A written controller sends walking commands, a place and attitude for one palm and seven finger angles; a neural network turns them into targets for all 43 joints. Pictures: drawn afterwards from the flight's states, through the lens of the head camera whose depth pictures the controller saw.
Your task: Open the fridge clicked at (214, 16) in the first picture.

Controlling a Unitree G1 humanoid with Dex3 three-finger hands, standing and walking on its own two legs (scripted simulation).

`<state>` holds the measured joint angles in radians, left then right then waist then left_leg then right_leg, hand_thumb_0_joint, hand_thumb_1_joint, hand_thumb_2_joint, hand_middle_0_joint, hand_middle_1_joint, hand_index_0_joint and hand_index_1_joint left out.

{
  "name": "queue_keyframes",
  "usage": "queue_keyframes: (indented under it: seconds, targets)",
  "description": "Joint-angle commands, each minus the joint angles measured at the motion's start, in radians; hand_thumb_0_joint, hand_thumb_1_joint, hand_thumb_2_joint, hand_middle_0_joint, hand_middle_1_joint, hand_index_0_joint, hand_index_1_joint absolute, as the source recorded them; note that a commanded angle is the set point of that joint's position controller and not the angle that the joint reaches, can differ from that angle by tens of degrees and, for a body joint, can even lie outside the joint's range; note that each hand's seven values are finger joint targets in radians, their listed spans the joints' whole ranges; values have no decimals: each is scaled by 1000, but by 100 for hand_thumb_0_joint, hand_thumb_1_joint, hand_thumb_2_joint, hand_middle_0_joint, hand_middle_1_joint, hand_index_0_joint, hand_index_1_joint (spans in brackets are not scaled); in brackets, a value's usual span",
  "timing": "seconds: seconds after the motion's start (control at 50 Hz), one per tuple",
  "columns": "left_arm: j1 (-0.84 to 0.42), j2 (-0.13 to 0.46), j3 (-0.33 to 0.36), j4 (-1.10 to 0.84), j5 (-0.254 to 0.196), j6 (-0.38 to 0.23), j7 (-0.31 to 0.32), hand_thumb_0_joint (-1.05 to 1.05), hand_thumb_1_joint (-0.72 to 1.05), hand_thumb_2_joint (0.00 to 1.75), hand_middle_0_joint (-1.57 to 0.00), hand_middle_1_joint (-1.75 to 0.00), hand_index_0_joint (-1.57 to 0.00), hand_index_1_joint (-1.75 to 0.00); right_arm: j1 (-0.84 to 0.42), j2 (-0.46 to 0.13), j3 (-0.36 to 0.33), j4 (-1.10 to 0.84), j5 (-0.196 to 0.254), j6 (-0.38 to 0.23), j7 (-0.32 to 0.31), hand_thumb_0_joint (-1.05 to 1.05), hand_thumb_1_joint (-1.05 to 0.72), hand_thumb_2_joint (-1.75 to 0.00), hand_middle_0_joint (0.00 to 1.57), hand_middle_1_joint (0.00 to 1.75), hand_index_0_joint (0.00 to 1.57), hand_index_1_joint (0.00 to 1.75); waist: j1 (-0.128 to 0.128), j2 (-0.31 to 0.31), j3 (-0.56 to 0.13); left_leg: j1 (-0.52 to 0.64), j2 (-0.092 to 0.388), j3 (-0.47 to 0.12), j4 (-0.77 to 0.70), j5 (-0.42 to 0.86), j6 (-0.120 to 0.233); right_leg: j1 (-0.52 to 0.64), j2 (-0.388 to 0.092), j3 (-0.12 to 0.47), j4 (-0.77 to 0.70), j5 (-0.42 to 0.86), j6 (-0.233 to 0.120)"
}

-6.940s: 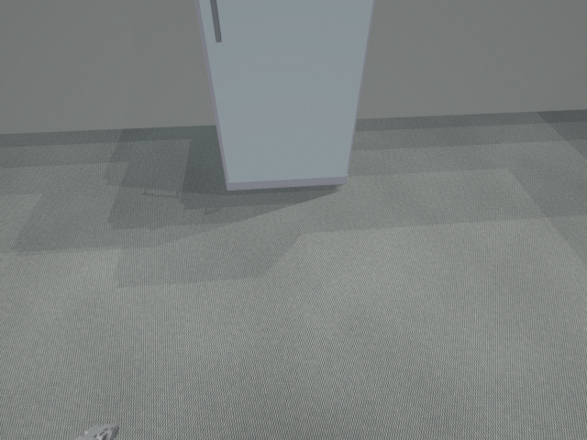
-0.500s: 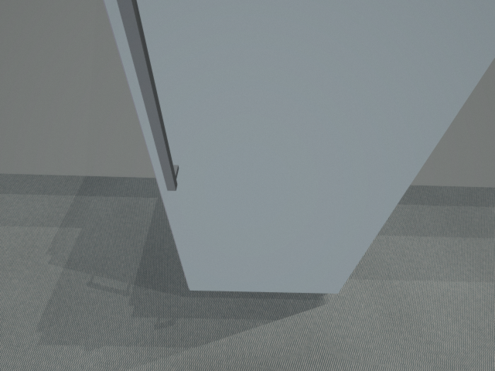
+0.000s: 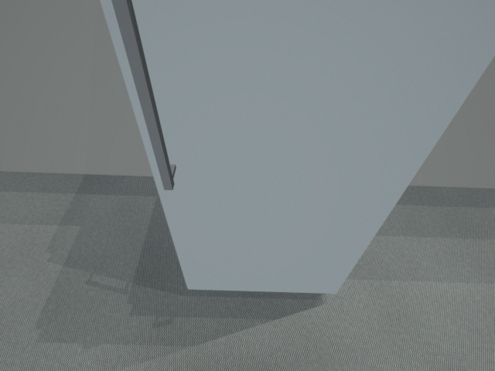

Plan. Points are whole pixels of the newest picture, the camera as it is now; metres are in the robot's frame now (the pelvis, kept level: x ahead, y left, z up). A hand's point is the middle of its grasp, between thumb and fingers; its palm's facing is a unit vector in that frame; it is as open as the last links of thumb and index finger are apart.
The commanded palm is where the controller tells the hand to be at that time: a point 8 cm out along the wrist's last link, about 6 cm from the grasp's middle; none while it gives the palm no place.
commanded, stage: raise the hand to about handle height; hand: left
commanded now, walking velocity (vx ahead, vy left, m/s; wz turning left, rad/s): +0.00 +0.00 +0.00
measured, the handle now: (150, 92) +0.48 +0.20 +0.21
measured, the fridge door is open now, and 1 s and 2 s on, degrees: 0 0 0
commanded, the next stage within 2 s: none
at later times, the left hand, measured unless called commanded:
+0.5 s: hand (127, 368) +0.13 +0.19 -0.05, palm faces +0.15 -0.99 -0.04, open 8.7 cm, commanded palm +0.12 +0.25 -0.01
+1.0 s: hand (101, 304) +0.20 +0.23 +0.04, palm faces +0.11 -0.99 -0.08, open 11.7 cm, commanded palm +0.16 +0.28 +0.05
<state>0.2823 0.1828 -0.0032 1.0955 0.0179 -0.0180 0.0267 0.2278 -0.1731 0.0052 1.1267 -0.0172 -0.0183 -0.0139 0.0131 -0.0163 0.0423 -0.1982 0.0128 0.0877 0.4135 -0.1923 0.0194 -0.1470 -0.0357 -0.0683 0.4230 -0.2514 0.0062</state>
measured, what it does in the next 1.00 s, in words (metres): stands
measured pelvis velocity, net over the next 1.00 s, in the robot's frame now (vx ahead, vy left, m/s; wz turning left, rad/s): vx -0.02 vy -0.02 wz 0.02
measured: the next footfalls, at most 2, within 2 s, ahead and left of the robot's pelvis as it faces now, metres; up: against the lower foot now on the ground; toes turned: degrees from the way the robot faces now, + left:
none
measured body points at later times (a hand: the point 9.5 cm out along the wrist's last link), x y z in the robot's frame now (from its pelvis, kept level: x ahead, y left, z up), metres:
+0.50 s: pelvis -0.03 -0.03 -0.09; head -0.01 -0.02 +0.36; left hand +0.12 +0.24 -0.04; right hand +0.21 -0.27 -0.11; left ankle +0.02 +0.11 -0.74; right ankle -0.01 -0.12 -0.74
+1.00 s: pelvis -0.02 -0.02 -0.04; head +0.01 -0.01 +0.40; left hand +0.18 +0.28 +0.04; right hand +0.13 -0.27 -0.12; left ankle +0.02 +0.11 -0.74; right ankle -0.01 -0.12 -0.74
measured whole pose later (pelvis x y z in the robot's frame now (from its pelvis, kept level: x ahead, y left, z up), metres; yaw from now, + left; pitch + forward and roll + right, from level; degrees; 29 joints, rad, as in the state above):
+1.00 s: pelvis -0.02 -0.02 -0.04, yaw +1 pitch +5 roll -1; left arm 0.33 0.31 0.32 -0.03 -0.34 -0.23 -0.30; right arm 0.29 -0.28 0.01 0.68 0.03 -0.36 -0.11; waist 0.01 0.02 -0.04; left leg -0.58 0.05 0.03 0.86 -0.37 0.00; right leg -0.50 -0.02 -0.10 0.85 -0.43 -0.02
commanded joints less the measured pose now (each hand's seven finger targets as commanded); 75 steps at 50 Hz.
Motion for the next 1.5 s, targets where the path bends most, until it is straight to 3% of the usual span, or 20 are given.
queue_keyframes:
  seconds: [0.0, 0.02, 0.04, 0.06, 0.08, 0.1, 0.12, 0.14, 0.18, 0.24, 0.28, 0.3, 0.34, 0.4, 0.44, 0.54, 0.74, 0.9, 1.04, 1.48]
  targets:
    - [52, 118, 22, -29, -1, -13, 6, 0, 90, 90, -20, -30, -20, -30, 32, -124, -21, -34, 5, -16, -8, 0, -90, -90, 20, 30, 20, 30, -5, 19, 6, 19, 102, -115, -86, 71, 8, -52, -88, 97, -93, 58, -34]
    - [49, 118, 23, -29, -1, -12, 6, 0, 90, 90, -20, -30, -20, -30, 33, -123, -22, -34, 5, -16, -8, 0, -90, -90, 20, 30, 20, 30, -5, 16, 9, 16, 102, -115, -89, 64, 7, -51, -87, 97, -95, 54, -34]
    - [41, 237, 11, -92, 18, -32, 8, 0, 90, 90, -20, -30, -20, -30, 12, -203, -33, -144, -2, -29, -2, 0, -90, -90, 20, 30, 20, 30, -29, 40, 62, 22, 70, -132, -29, 240, -9, -50, -78, 78, -66, 238, -42]
    - [-726, 353, 191, -1511, -170, -194, 31, 0, 88, 89, -20, -32, -20, -32, -10, -238, -14, -449, 60, -171, -37, 0, -90, -90, 20, 30, 20, 30, -99, 230, -499, 256, -9, -53, 32, 269, 3, -39, 26, 44, 27, 260, -36]
    - [-141, 260, 137, -1285, -136, -129, 66, 0, 85, 88, -20, -33, -20, -33, 19, -196, -2, -417, 51, -256, -68, 0, -90, -90, 20, 30, 20, 30, 6, 302, -475, 339, 44, -59, -29, 337, -39, -108, 21, -5, 122, 59, -44]
    - [104, -10, 9, -978, -146, -22, 72, 0, 83, 87, -21, -34, -21, -34, -39, -147, 5, -375, 60, -280, -66, 0, -90, -90, 20, 30, 20, 30, -44, 99, -167, 112, 60, -80, -53, 131, -27, -231, 34, -25, 129, -55, -29]
    - [-50, 6, 5, -1184, -184, -56, 64, 0, 81, 86, -21, -36, -21, -36, -40, -199, -17, -457, 70, -308, -57, 0, -90, -90, 20, 30, 20, 30, -67, 31, -46, -7, 30, -114, -19, -47, -2, -232, 19, -39, 88, -51, -23]
    - [7, 34, 59, -1130, -172, -90, 57, 0, 78, 85, -21, -37, -21, -37, -58, -193, -26, -483, 63, -334, -61, 0, -90, -90, 20, 30, 20, 30, -71, -50, 46, -89, 17, -116, 17, -118, 9, -267, 17, -39, 71, -85, -24]
    - [144, 83, 150, -1116, -183, -209, 4, 0, 74, 83, -21, -40, -21, -40, -33, -199, -65, -514, 29, -358, -42, 0, -90, -90, 20, 30, 20, 30, -13, -111, -127, -151, -1, -108, 145, -70, -2, -321, 23, -34, 156, -104, -23]
    - [441, 39, 231, -933, -244, -418, -155, 0, 67, 80, -22, -45, -22, -45, -65, -175, -91, -568, 19, -360, 7, 0, -90, -90, 20, 30, 20, 30, 76, -118, -137, -350, -14, -85, 338, -6, -26, -410, 26, -20, 348, -31, -40]
    - [361, 84, 253, -976, -279, -574, -296, 0, 62, 78, -22, -48, -22, -48, -117, -193, -101, -607, 11, -362, 33, 0, -90, -90, 20, 30, 20, 30, 59, -58, -158, -481, -26, -72, 481, -34, -36, -504, 14, 14, 478, 10, -45]
    - [419, 129, 304, -983, -282, -574, -334, 0, 60, 77, -22, -50, -22, -50, -125, -197, -108, -649, 14, -359, 38, 0, -90, -90, 20, 30, 20, 30, 94, -5, -240, -500, -31, -53, 509, -42, -29, -483, 12, 39, 505, 1, -49]
    - [405, 164, 336, -1083, -319, -484, -369, 0, 55, 75, -22, -53, -22, -53, -132, -199, -113, -719, 33, -340, 28, 0, -90, -90, 20, 30, 20, 30, 97, 3, -291, -515, -43, -37, 520, -68, -18, -450, 14, 73, 482, -52, -40]
    - [210, 197, 350, -1314, -364, -396, -337, 0, 48, 72, -23, -57, -23, -57, -98, -190, -96, -767, 41, -324, -14, 0, -90, -90, 20, 30, 20, 30, 39, 8, -284, -505, -31, -61, 542, -133, -5, -491, 6, 128, 403, -198, -9]
    - [34, 226, 344, -1452, -350, -429, -297, 0, 43, 70, -23, -60, -23, -60, -69, -191, -84, -742, 31, -329, -36, 0, -90, -90, 20, 30, 20, 30, -15, 31, -267, -504, -13, -91, 561, -167, 2, -560, 25, 116, 408, -257, -8]
    - [-73, 226, 257, -1490, -329, -493, -326, 0, 32, 65, -24, -68, -24, -68, -40, -205, -57, -658, 38, -377, -81, 0, -90, -90, 20, 30, 20, 30, -62, 103, -264, -437, 5, -120, 590, -122, 12, -559, 37, 125, 401, -157, -13]
    - [34, 330, 472, -1264, -399, -224, -340, 0, 8, 55, -26, -82, -26, -82, -98, -186, -34, -638, 56, -377, -113, 0, -90, -90, 20, 30, 20, 30, 39, -25, -240, -397, -7, -127, 428, -125, -15, -346, -10, 160, 225, -263, 12]
    - [-18, 292, 409, -1303, -383, -281, -326, 0, -10, 47, -27, -94, -27, -94, -55, -213, -39, -620, 57, -414, -98, 0, -90, -90, 20, 30, 20, 30, 17, 16, -217, -273, -6, -119, 334, -63, -12, -341, 25, 76, 239, -120, 2]
    - [-71, 353, 456, -1383, -364, -256, -297, 0, -27, 40, -28, -105, -28, -105, -49, -227, -39, -609, 54, -408, -105, 0, -90, -90, 20, 30, 20, 30, 36, 95, -278, -147, -6, -117, 261, 47, -10, -249, 47, 11, 247, 47, -13]
    - [-523, 447, 473, -1211, -362, -6, -375, 0, -50, 30, -30, -120, -30, -120, -135, -212, 21, -600, 81, -327, -139, 0, -90, -90, 20, 30, 20, 30, 36, 99, -185, 34, -2, -122, 61, 54, -15, -101, 58, -3, 47, 81, -20]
